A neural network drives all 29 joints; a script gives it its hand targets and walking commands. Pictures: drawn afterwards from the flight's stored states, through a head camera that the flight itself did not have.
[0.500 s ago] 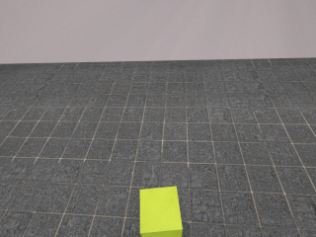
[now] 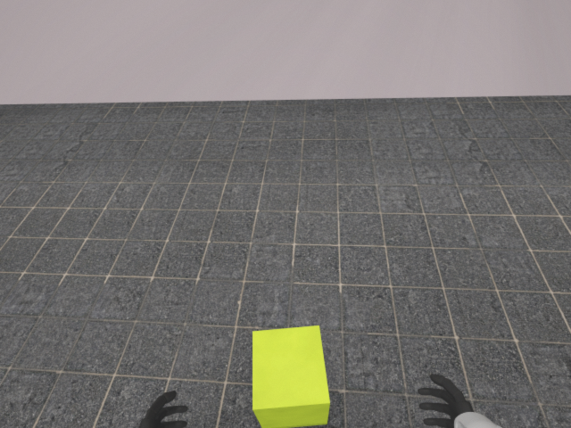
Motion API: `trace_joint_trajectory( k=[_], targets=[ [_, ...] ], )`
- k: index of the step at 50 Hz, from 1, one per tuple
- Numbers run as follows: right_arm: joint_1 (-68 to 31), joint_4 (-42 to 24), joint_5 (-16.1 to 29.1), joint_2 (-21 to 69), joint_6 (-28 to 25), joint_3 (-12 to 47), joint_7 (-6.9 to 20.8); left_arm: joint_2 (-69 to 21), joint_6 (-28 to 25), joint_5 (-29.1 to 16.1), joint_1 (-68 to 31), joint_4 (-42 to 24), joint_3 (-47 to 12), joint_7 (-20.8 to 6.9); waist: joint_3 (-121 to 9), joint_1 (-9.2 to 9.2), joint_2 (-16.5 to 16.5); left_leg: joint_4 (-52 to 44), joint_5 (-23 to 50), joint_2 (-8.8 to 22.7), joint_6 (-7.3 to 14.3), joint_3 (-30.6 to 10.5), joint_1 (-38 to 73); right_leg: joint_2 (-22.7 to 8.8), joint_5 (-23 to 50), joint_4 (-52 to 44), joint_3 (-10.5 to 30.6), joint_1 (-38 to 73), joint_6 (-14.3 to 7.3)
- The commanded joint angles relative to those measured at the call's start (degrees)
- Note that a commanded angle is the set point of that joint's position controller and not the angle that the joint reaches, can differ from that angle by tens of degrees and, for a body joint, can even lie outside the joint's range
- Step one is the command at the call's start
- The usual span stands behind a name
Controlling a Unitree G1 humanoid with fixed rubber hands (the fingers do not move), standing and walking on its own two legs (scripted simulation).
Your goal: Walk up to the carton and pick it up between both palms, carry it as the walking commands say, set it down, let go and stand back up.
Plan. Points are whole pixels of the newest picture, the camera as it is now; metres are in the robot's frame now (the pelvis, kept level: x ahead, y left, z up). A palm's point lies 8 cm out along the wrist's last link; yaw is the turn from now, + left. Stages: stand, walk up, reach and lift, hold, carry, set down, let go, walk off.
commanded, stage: reach and lift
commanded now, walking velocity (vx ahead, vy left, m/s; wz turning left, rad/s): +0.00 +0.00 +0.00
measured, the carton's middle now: (290, 378) +0.40 +0.05 -0.63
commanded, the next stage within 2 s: none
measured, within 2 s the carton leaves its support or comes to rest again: neither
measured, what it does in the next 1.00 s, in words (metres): lowers itself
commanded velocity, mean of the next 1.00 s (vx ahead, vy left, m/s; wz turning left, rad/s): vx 0.00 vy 0.00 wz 0.00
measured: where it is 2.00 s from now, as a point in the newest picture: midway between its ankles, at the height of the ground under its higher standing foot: outside the picture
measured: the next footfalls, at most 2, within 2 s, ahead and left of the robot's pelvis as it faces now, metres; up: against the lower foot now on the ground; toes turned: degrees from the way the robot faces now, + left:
none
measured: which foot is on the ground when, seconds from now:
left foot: down 0.00-1.00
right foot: down 0.00-1.00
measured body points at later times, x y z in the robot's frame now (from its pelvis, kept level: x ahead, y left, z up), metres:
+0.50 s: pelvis -0.04 -0.01 -0.05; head +0.10 -0.01 +0.38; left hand +0.22 +0.23 -0.16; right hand +0.23 -0.20 -0.17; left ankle +0.02 +0.10 -0.72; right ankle +0.03 -0.12 -0.72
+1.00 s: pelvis -0.07 +0.00 -0.10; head +0.18 +0.00 +0.28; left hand +0.38 +0.22 -0.20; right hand +0.38 -0.16 -0.20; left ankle +0.02 +0.10 -0.72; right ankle +0.03 -0.12 -0.72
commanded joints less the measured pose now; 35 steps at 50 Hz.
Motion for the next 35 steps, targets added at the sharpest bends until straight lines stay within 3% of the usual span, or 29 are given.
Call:
trace_joint_trajectory(
  k=[1,2,3,4,6,8,9,10,11,13,14,16,17,18,20,22,23,24,25,26,27,30,31,33,34,35],
  targets=[
    [4.61,-5.81,-4.11,-3.41,6.92,-1.9,1.27,4.47,5.59,1.17,3.35,-10.19,2.91,-0.39,1.13,1.31,-4.66,-8.81,4.24,-2.0,0.39,-6.65,-8.39,0.13,3.16,-10.39,1.04,-10.75,-2.32],
    [4.6,-6.09,-4.5,-2.55,6.45,-2.29,1.41,3.68,4.83,1.68,3.07,-10.8,2.79,-0.7,0.78,-0.03,-3.85,-8.28,8.28,-2.19,0.54,-7.19,-7.96,0.48,7.11,-9.75,1.02,-12.0,-2.46],
    [3.22,-7.71,-4.97,-3.12,4.72,-2.21,1.85,2.77,3.63,2.48,3.22,-10.98,3.89,-0.91,-2.62,1.06,-4.53,-6.48,12.63,-2.38,0.51,-7.86,-7.23,0.64,10.66,-7.59,0.77,-12.55,-2.17],
    [2.97,-8.05,-5.56,-3.66,2.58,-2.27,2.16,2.58,1.59,2.71,2.71,-11.63,4.44,-1.01,-4.93,0.65,-3.72,-4.36,16.09,-2.59,0.56,-8.46,-7.58,0.69,13.95,-5.69,1.19,-12.8,-2.42],
    [-1.96,-11.31,-4.61,-3.82,-2.34,-2.42,2.44,1.52,-2.96,1.64,-1.78,-13.83,4.49,-0.82,-13.01,1.86,-4.07,-0.13,25.11,-2.38,0.38,-10.2,-7.61,1.27,19.77,-0.55,1.03,-12.87,-1.36],
    [-2.49,-8.89,-3.36,-1.67,-6.36,-2.36,2.0,1.66,-6.63,2.36,-3.5,-12.01,4.76,-0.66,-17.7,2.59,-2.77,3.39,31.13,-3.35,0.05,-10.66,-8.72,0.82,27.07,3.19,1.13,-14.45,-0.05],
    [-4.01,-9.03,-3.06,-1.35,-8.07,-1.95,1.82,2.71,-8.61,2.71,-4.09,-11.76,6.1,-0.75,-20.33,3.81,-2.6,4.93,31.58,-3.6,-0.22,-10.8,-11.09,0.6,28.74,5.29,1.5,-15.0,0.55],
    [-5.26,-9.91,-2.2,-0.65,-9.97,-2.4,1.59,2.25,-10.23,1.64,-5.03,-11.48,5.69,-0.77,-26.0,2.95,-3.74,6.77,34.1,-3.63,-0.2,-11.11,-9.47,0.79,30.24,6.89,1.08,-15.97,0.79],
    [-6.08,-9.89,-2.02,-0.49,-11.31,-3.11,1.35,2.68,-11.72,2.32,-5.67,-10.88,6.95,-0.52,-28.27,3.26,-4.24,8.1,33.69,-3.69,-0.51,-10.96,-10.03,0.86,30.01,8.14,1.05,-17.35,1.24],
    [-7.15,-8.88,-1.86,0.47,-13.47,-3.76,0.5,2.57,-14.38,1.9,-5.95,-8.33,6.85,-0.2,-29.22,2.14,-5.07,9.52,30.14,-3.76,-0.51,-10.4,-12.44,1.03,27.04,9.92,0.77,-19.65,1.55],
    [-8.76,-9.76,-1.61,0.95,-13.59,-3.81,0.0,4.02,-15.12,2.62,-8.33,-10.3,8.08,-0.16,-31.29,2.4,-5.69,10.74,25.2,-3.87,-0.65,-9.3,-14.61,0.83,23.63,10.32,0.86,-19.82,2.02],
    [-10.71,-9.99,-1.01,2.44,-12.9,-2.52,-1.45,4.7,-14.63,1.38,-9.52,-6.05,8.73,-0.49,-27.91,1.76,-7.49,11.07,18.88,-4.37,-0.14,-8.1,-20.28,0.56,19.43,10.0,1.32,-22.31,2.46],
    [-15.03,-11.26,-0.61,2.58,-12.46,-2.53,-1.95,5.64,-14.73,1.45,-13.25,-7.97,8.86,-0.52,-28.97,2.12,-5.5,11.8,16.1,-4.53,-0.16,-7.57,-21.61,0.58,14.96,10.39,1.41,-22.92,2.2],
    [-19.16,-13.53,-0.38,2.53,-12.22,-2.85,-2.46,6.35,-14.52,0.84,-16.54,-9.19,9.49,-0.5,-29.34,1.77,-6.7,12.46,13.01,-4.29,0.24,-7.58,-23.27,0.4,11.56,10.67,1.43,-23.04,2.45],
    [-22.85,-15.13,-0.39,2.07,-11.2,-3.8,-3.69,9.23,-14.07,0.64,-24.11,-11.07,10.92,-0.48,-28.94,1.06,-5.81,13.33,7.6,-4.41,0.42,-6.24,-25.78,0.51,6.63,11.03,1.47,-23.38,2.49],
    [-26.63,-14.03,-0.12,2.12,-9.21,-3.88,-4.33,10.6,-12.55,0.45,-28.03,-10.35,10.98,-0.13,-27.45,0.92,-5.1,12.99,3.21,-4.26,0.25,-5.93,-26.21,1.02,0.06,11.93,0.26,-26.97,2.22],
    [-28.02,-13.25,-0.41,0.86,-8.36,-4.23,-4.76,9.47,-11.84,-1.13,-29.41,-9.31,10.76,-0.29,-28.22,-0.22,-6.29,13.4,1.22,-4.0,0.14,-5.91,-26.73,0.98,-2.5,11.64,0.68,-25.68,1.95],
    [-32.26,-13.76,0.49,0.65,-7.37,-4.07,-4.83,10.4,-10.48,-0.64,-32.34,-8.32,11.2,-0.35,-27.94,1.07,-4.42,13.53,-1.24,-3.86,0.09,-5.76,-26.76,0.82,-5.64,11.85,0.33,-27.54,1.77],
    [-31.27,-10.94,0.7,1.24,-6.11,-3.92,-4.99,9.63,-9.32,-1.73,-32.75,-5.35,10.62,-0.41,-25.51,0.33,-5.73,13.12,-3.01,-3.77,0.31,-5.88,-27.55,0.95,-7.6,11.62,0.37,-27.52,1.61],
    [-35.91,-11.47,0.39,0.29,-5.78,-4.78,-5.35,10.22,-9.17,-1.68,-37.39,-6.51,10.9,-0.4,-26.07,-0.46,-4.52,13.35,-5.57,-3.77,0.36,-5.96,-28.0,1.17,-9.55,12.0,0.27,-28.95,1.26],
    [-35.72,-7.66,-0.01,0.83,-4.8,-4.43,-5.58,10.56,-8.22,-1.83,-37.63,-4.52,11.61,-0.36,-25.38,0.02,-5.61,13.67,-6.41,-3.7,0.03,-5.31,-28.92,1.0,-10.61,11.96,0.06,-29.76,1.4],
    [-41.3,-5.62,0.43,2.68,-5.04,-5.01,-6.62,9.76,-8.61,-1.77,-43.63,-1.77,12.44,-0.42,-26.01,1.6,-3.75,14.46,-5.58,-4.21,-0.19,-5.66,-30.6,1.28,-10.79,13.35,-0.16,-33.38,0.74],
    [-41.32,-3.43,0.15,2.73,-5.13,-6.69,-6.73,9.72,-8.46,-1.23,-45.01,-0.6,12.53,-0.65,-24.5,0.38,-2.68,14.56,-5.46,-4.36,-0.06,-5.99,-29.55,1.6,-10.85,13.43,-0.49,-35.29,0.71],
    [-46.52,-0.87,-0.33,2.82,-5.91,-7.97,-6.92,8.55,-9.31,-1.26,-49.14,2.37,12.38,-0.8,-23.21,0.14,-1.59,15.13,-6.53,-3.94,-0.26,-6.67,-31.56,1.88,-11.66,14.36,-0.91,-38.88,0.65],
    [-49.27,-0.58,0.04,2.06,-6.74,-8.72,-6.94,7.5,-9.6,-1.99,-52.76,3.06,10.82,-0.94,-23.86,-1.22,-0.83,15.27,-6.96,-4.0,-0.22,-7.15,-30.24,2.21,-11.24,15.1,-1.41,-40.53,0.3],
    [-50.66,0.67,-0.75,1.72,-7.63,-9.58,-7.13,7.98,-10.68,-1.54,-53.96,4.02,11.63,-0.82,-24.71,-1.42,-2.04,16.78,-5.16,-4.19,-0.47,-6.77,-31.74,2.24,-10.37,15.54,-1.51,-42.19,0.61]
  ],
)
